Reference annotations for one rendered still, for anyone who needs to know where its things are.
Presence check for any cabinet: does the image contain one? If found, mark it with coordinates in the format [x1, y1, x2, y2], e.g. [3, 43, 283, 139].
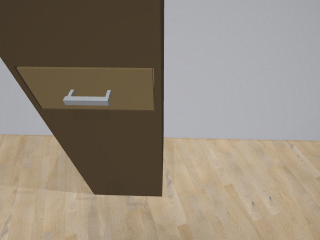
[0, 0, 164, 197]

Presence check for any handle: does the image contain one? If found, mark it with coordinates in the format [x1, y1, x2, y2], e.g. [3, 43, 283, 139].
[63, 89, 112, 106]

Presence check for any drawer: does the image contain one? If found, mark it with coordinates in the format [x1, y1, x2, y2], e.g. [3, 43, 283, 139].
[16, 66, 155, 110]

